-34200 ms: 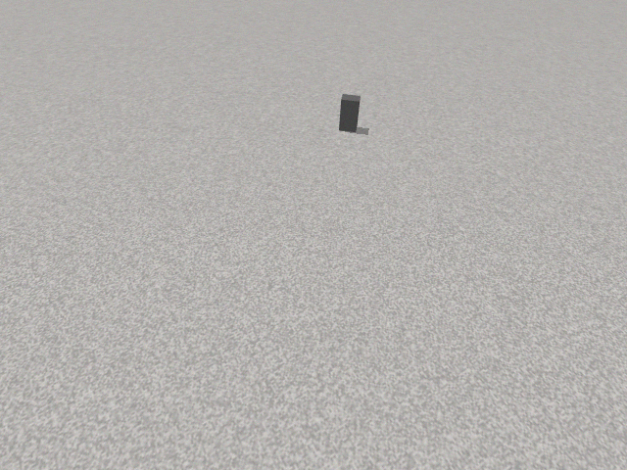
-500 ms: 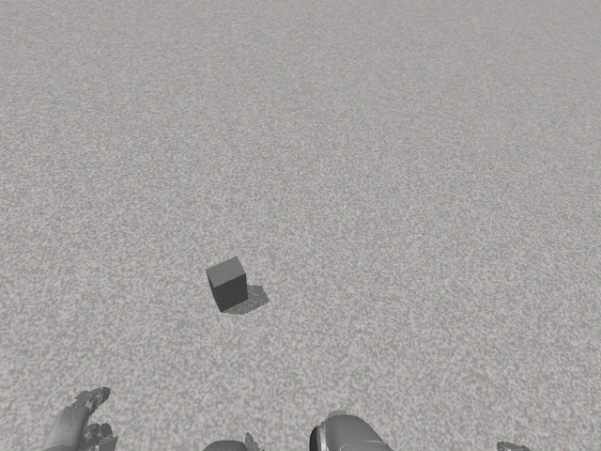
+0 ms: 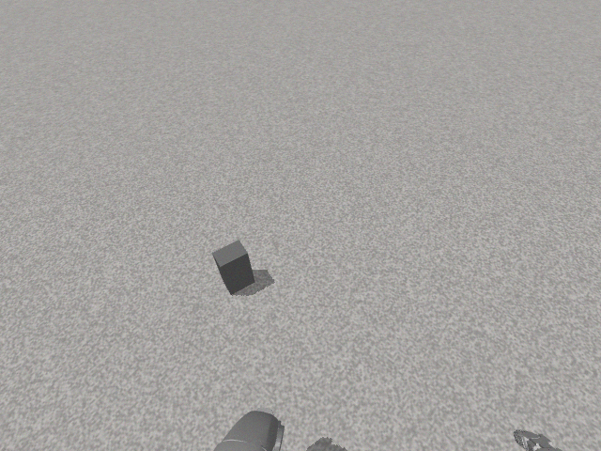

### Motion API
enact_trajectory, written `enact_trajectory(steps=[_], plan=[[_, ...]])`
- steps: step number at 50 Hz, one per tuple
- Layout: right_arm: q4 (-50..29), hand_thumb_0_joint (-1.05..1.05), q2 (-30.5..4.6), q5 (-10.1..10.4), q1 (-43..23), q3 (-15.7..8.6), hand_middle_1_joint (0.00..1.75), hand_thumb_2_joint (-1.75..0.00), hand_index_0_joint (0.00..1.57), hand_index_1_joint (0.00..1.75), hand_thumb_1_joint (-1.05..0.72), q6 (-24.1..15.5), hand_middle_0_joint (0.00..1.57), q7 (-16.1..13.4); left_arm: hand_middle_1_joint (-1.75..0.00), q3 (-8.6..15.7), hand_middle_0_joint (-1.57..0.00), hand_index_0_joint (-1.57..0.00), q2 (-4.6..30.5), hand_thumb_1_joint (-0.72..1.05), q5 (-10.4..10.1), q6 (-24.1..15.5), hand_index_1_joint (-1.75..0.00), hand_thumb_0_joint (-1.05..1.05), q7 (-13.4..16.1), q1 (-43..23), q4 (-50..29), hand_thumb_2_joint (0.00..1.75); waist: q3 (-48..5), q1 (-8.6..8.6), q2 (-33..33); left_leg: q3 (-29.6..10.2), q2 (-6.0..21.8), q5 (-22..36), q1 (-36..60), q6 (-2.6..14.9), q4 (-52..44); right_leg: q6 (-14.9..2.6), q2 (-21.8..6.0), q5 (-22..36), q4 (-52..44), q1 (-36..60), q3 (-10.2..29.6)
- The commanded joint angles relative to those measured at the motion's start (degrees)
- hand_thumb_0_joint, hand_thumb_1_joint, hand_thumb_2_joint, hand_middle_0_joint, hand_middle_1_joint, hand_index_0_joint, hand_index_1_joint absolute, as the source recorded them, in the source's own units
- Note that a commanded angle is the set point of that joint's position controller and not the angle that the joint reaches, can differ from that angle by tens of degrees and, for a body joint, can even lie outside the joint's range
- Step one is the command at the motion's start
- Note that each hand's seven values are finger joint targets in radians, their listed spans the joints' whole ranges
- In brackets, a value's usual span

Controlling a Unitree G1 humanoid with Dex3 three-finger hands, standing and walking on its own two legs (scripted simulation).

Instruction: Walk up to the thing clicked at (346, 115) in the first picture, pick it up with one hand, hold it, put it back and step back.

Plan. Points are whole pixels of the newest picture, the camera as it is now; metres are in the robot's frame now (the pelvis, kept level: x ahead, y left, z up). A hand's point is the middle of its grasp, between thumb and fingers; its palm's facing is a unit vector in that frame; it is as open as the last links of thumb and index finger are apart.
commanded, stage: step back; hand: left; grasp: from the side
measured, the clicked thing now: (234, 268) +0.77 +0.31 -0.66
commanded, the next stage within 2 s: stand in 1.70 s
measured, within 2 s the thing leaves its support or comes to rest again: neither
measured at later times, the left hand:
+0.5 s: hand out of the picture -0.08 +0.24 -0.15, palm faces +0.09 -0.93 -0.36, open 7.4 cm
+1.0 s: hand out of the picture -0.23 +0.25 -0.14, palm faces +0.11 -0.90 -0.42, open 7.4 cm
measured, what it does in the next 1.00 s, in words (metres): walks backwards: left foot, then right foot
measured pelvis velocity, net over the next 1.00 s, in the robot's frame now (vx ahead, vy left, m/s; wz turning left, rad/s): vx -0.24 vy -0.04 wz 0.13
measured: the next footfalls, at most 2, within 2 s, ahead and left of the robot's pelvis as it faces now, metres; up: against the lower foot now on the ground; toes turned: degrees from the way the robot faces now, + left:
left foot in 0.24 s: -0.07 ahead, +0.10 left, +0.00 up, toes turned +5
right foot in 0.56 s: -0.18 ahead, -0.18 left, +0.00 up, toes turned +6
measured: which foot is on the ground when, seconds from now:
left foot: up 0.00-0.22, down 0.24-0.60, up 0.62-0.86, down 0.88-1.00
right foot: down 0.00-0.26, up 0.28-0.54, down 0.56-0.92, up 0.94-1.00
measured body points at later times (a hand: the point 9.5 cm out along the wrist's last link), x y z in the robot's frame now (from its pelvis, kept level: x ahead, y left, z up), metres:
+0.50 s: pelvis -0.17 -0.04 +0.00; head -0.12 -0.02 +0.45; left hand -0.09 +0.28 -0.12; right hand -0.03 -0.34 -0.10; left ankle -0.11 +0.10 -0.72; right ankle -0.20 -0.19 -0.68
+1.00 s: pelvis -0.24 -0.04 +0.00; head -0.23 -0.04 +0.45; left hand -0.24 +0.30 -0.11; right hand -0.16 -0.35 -0.12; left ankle -0.25 +0.08 -0.72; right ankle -0.23 -0.17 -0.69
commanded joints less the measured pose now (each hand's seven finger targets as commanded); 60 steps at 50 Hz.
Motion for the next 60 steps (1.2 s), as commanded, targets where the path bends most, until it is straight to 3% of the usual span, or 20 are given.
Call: enact_trajectory(steps=[1,7,11,13,14,15,18,25,27,29,31,34,39,43,44,46,48,51,58,60], plan=[[-2.4,0.00,-9.5,0.5,5.0,-2.1,0.30,-0.90,0.20,0.30,-0.90,-2.4,0.20,-0.8,-0.30,4.7,-0.20,-0.20,14.0,0.90,0.2,-2.5,-0.30,0.00,2.2,-10.7,-8.1,0.90,-3.4,-3.58,-9.8,-1.9,-3.3,2.4,1.9,-0.71,11.0,-6.95,-9.2,13.7,-15.0,-5.5,6.3],[-4.1,0.00,-8.5,-0.5,3.6,-1.5,0.30,-0.90,0.20,0.30,-0.90,-3.5,0.20,-0.9,-0.30,4.3,-0.20,-0.20,13.6,0.90,0.3,-1.8,-0.30,0.00,3.4,-3.8,-8.6,0.90,-9.2,1.01,-12.5,2.9,2.2,-3.5,2.3,-0.89,-14.0,-10.56,-14.9,29.1,-9.0,13.3,9.3],[-0.8,0.00,-9.1,-0.9,10.5,-2.6,0.30,-0.90,0.20,0.30,-0.90,-3.8,0.20,-0.5,-0.30,3.1,-0.20,-0.20,13.6,0.90,-1.1,-0.5,-0.30,0.00,2.7,-6.2,-9.8,0.90,-13.8,-1.96,-7.5,5.9,2.7,17.9,16.8,1.28,-37.5,-5.64,-10.8,24.7,0.1,8.6,5.1],[-2.3,0.00,-16.7,-2.0,6.7,-4.3,0.30,-0.90,0.20,0.30,-0.90,-3.4,0.20,-0.3,-0.30,2.0,-0.20,-0.20,10.2,0.90,-1.6,-0.4,-0.30,0.00,2.3,-4.7,-10.0,0.90,-12.3,-0.27,10.4,-18.4,20.9,29.2,24.9,9.88,-38.4,-0.35,1.2,-5.1,12.9,-12.6,-3.0],[-3.7,0.00,-21.0,-1.9,5.4,-4.9,0.30,-0.90,0.20,0.30,-0.90,-3.3,0.20,0.0,-0.30,3.2,-0.20,-0.20,12.7,0.90,-1.5,-0.4,-0.30,0.00,3.1,-10.2,-10.5,0.90,-10.6,-4.41,14.6,-25.7,28.8,29.7,13.3,18.44,-40.8,0.86,2.3,-17.7,23.7,-9.2,0.3],[-4.2,0.00,-19.4,-2.0,1.8,-4.8,0.30,-0.90,0.20,0.30,-0.90,-3.7,0.20,-0.5,-0.30,3.7,-0.20,-0.20,14.4,0.90,-1.1,-0.3,-0.30,0.00,3.1,-10.6,-9.9,0.90,-7.4,-3.08,12.3,-25.9,29.7,29.6,8.0,19.24,-41.2,0.70,0.9,-16.9,30.4,-7.2,5.1],[-5.2,0.00,-13.0,-2.0,-2.2,-2.6,0.30,-0.90,0.20,0.30,-0.90,-3.6,0.20,-0.9,-0.30,3.3,-0.20,-0.20,12.5,0.90,-2.0,-0.2,-0.30,0.00,2.4,-4.9,-6.5,0.90,-7.7,0.65,5.1,-6.4,18.7,39.6,12.6,13.40,-34.5,0.18,5.4,-9.7,35.7,-10.7,5.9],[-3.8,0.00,-12.5,-1.6,1.1,-3.1,0.30,-0.90,0.20,0.30,-0.90,-2.2,0.20,0.4,-0.30,2.1,-0.20,-0.20,11.1,0.90,-1.5,-3.8,-0.30,0.00,2.4,-2.6,-3.3,0.90,-12.1,-3.13,11.7,-4.4,16.0,20.3,24.9,11.79,-29.9,2.05,0.8,-7.3,-3.3,-4.6,-2.0],[-3.6,0.00,-13.0,-1.2,-0.3,-3.0,0.30,-0.90,0.20,0.30,-0.90,-1.0,0.20,1.0,-0.30,2.1,-0.20,-0.20,10.3,0.90,-1.2,-5.1,-0.30,0.00,2.8,2.9,0.6,0.90,-13.4,-0.87,10.4,-1.7,14.1,17.0,20.9,9.27,-23.9,1.08,2.1,3.3,-21.3,4.7,-4.7],[-4.1,0.00,-6.8,-0.6,1.1,-1.2,0.30,-0.90,0.20,0.30,-0.90,-1.0,0.20,1.2,-0.30,4.0,-0.20,-0.20,17.1,0.90,0.4,-6.0,-0.30,0.00,3.1,2.4,1.5,0.90,-10.6,-1.15,-6.3,0.6,4.9,0.5,-0.4,3.82,-12.0,-1.98,-8.0,-0.1,-20.4,13.3,16.8],[-3.9,0.00,-11.3,-1.1,-3.1,-3.2,0.30,-0.90,0.20,0.30,-0.90,-0.9,0.20,0.5,-0.30,5.2,-0.20,-0.20,24.3,0.90,0.7,-5.7,-0.30,0.00,3.3,-6.9,-1.8,0.90,-3.3,0.53,-12.1,-4.3,5.5,-5.1,6.8,0.12,-2.5,-13.64,-24.1,-17.1,-25.2,-14.1,33.1],[-0.5,0.00,-10.9,-0.2,-1.1,-3.0,0.30,-0.90,0.20,0.30,-0.90,-1.6,0.20,1.5,-0.30,3.5,-0.20,-0.20,16.5,0.90,-0.1,-6.6,-0.30,0.00,3.4,-9.5,-1.1,0.90,0.2,-2.55,-4.4,-3.5,2.3,3.1,3.7,-0.02,-0.9,-8.61,-13.7,-0.9,-18.9,-6.3,13.1],[-0.7,0.00,-9.1,-1.4,-2.5,-2.1,0.30,-0.90,0.20,0.30,-0.90,-3.2,0.20,2.5,-0.30,4.2,-0.20,-0.20,17.9,0.90,0.4,-7.1,-0.30,0.00,2.6,-1.0,1.7,0.90,-2.0,1.94,-11.3,0.7,3.6,-0.4,1.1,-1.01,-14.6,-8.24,-13.0,-11.6,-19.3,5.1,13.7],[2.7,0.00,-9.5,-1.4,4.1,-3.5,0.30,-0.90,0.20,0.30,-0.90,-4.7,0.20,3.1,-0.30,3.4,-0.20,-0.20,17.6,0.90,0.1,-5.8,-0.30,0.00,1.8,-5.1,0.8,0.90,-4.9,-2.13,-10.4,6.6,3.2,3.3,19.7,0.88,-35.5,-7.00,-12.4,-12.5,-14.3,-2.7,8.5],[3.9,0.00,-10.1,-1.7,5.2,-4.1,0.30,-0.90,0.20,0.30,-0.90,-5.2,0.20,2.8,-0.30,2.1,-0.20,-0.20,14.6,0.90,-0.1,-5.4,-0.30,0.00,1.7,-2.8,1.0,0.90,-6.6,-2.32,-5.1,4.7,2.4,5.6,27.1,1.35,-38.2,-5.11,-8.8,-7.8,-7.1,-6.3,4.1],[3.8,0.00,-17.8,-2.4,9.7,-5.8,0.30,-0.90,0.20,0.30,-0.90,-5.6,0.20,2.4,-0.30,0.6,-0.20,-0.20,10.1,0.90,-1.3,-5.6,-0.30,0.00,1.8,-4.7,-0.4,0.90,-7.1,-5.31,12.3,-29.0,21.5,-18.6,32.6,10.07,-48.2,-0.12,1.7,-12.7,13.8,-25.5,-7.8],[2.8,0.00,-19.0,-1.5,5.7,-6.0,0.30,-0.90,0.20,0.30,-0.90,-5.5,0.20,2.5,-0.30,2.5,-0.20,-0.20,17.2,0.90,-0.8,-6.2,-0.30,0.00,1.7,-7.2,0.4,0.90,-0.5,-4.09,6.0,-29.7,25.3,-21.8,17.9,15.95,-49.4,-0.63,-3.5,-11.8,17.4,-17.9,0.0],[2.5,0.00,-12.7,-1.8,4.0,-4.1,0.30,-0.90,0.20,0.30,-0.90,-6.2,0.20,2.2,-0.30,2.1,-0.20,-0.20,14.3,0.90,-1.0,-6.8,-0.30,0.00,0.8,-3.2,2.4,0.90,-2.0,-2.40,6.4,-13.1,15.9,-3.0,21.8,10.50,-43.9,-0.46,-3.4,-5.3,10.8,-16.2,-2.1],[1.6,0.00,-8.8,-0.5,0.4,-2.1,0.30,-0.90,0.20,0.30,-0.90,-4.6,0.20,1.9,-0.30,2.4,-0.20,-0.20,12.2,0.90,-1.3,-7.3,-0.30,0.00,1.5,1.5,6.1,0.90,-6.3,1.41,5.7,-2.0,11.2,9.5,7.1,5.84,-29.5,0.20,1.0,7.9,-13.5,11.9,-6.3],[0.8,0.00,-3.2,0.3,3.4,-0.1,0.30,-0.90,0.20,0.30,-0.90,-4.5,0.20,1.4,-0.30,3.8,-0.20,-0.20,18.2,0.90,0.1,-8.0,-0.30,0.00,2.6,3.0,5.9,0.90,-8.6,1.66,-10.9,0.2,0.8,-1.4,-1.7,1.22,-12.7,-3.52,-14.6,1.7,-22.0,15.7,19.5]])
